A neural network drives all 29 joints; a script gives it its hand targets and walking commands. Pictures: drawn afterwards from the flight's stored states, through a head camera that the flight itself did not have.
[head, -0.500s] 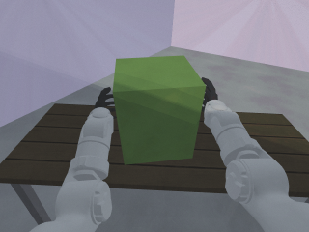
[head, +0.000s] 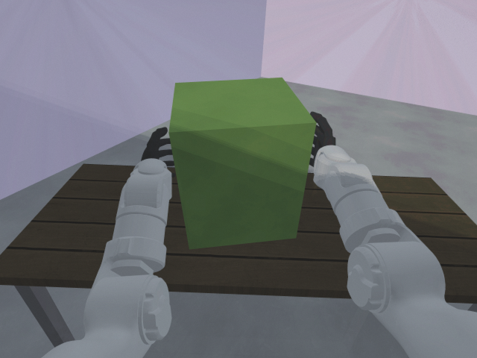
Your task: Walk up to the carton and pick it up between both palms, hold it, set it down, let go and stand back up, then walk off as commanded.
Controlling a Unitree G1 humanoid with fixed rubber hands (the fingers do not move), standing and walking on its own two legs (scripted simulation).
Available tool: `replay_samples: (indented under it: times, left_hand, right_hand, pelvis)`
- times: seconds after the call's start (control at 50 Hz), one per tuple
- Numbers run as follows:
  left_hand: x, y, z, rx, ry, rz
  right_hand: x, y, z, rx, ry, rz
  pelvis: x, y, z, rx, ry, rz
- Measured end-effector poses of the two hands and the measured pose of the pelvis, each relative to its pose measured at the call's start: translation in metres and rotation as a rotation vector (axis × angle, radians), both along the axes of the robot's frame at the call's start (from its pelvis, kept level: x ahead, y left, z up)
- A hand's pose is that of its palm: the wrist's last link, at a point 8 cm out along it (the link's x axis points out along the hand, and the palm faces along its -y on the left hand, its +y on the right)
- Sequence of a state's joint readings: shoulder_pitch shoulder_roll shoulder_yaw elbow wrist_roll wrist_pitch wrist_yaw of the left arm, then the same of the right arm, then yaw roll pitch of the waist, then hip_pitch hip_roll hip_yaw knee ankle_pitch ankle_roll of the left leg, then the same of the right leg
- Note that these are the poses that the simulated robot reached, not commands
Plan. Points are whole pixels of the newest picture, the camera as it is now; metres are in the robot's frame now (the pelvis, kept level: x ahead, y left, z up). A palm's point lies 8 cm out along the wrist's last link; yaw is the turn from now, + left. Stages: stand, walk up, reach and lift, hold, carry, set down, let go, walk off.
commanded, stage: hold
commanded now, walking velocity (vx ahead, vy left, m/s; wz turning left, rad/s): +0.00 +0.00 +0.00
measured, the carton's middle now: (236, 161) +0.42 +0.03 +0.19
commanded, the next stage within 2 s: none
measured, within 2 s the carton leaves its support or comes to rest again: neither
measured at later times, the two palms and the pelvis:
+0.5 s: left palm (150, 165) +0.35 +0.18 +0.22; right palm (324, 150) +0.37 -0.11 +0.25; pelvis +0.00 +0.00 +0.00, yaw +0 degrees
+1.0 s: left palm (150, 165) +0.36 +0.18 +0.22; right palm (324, 149) +0.37 -0.11 +0.25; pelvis +0.00 +0.00 +0.00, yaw +0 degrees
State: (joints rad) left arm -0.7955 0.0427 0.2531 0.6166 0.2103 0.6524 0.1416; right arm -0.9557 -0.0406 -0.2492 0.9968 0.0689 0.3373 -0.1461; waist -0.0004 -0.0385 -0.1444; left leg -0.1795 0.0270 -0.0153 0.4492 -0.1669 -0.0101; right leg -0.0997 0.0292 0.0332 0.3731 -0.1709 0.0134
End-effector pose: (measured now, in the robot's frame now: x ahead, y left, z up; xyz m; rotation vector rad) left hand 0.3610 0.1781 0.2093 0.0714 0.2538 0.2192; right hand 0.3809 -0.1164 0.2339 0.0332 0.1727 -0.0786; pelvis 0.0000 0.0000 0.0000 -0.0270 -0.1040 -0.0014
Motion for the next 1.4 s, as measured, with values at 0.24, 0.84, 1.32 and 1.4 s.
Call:
replay_samples:
  times: [0.24, 0.84, 1.32, 1.4]
  left_hand:
    - [-0.006, 0.0, 0.006, -0.002, -0.001, -0.003]
    - [-0.006, 0.002, 0.009, -0.004, 0.004, -0.005]
    - [-0.006, 0.001, 0.01, -0.002, 0.002, -0.005]
    - [-0.006, 0.001, 0.01, -0.002, 0.002, -0.005]
  right_hand:
    - [-0.007, 0.0, 0.007, 0.005, -0.001, -0.005]
    - [-0.006, 0.002, 0.011, 0.002, 0.006, -0.006]
    - [-0.006, 0.002, 0.013, 0.002, 0.005, -0.006]
    - [-0.006, 0.002, 0.013, 0.003, 0.004, -0.007]
  pelvis:
    - [-0.004, 0.0, 0.0, -0.001, -0.005, 0.0]
    - [-0.003, 0.0, 0.0, -0.001, -0.005, 0.001]
    - [-0.003, 0.0, 0.0, -0.001, -0.005, 0.002]
    - [-0.003, 0.0, 0.0, -0.001, -0.005, 0.002]
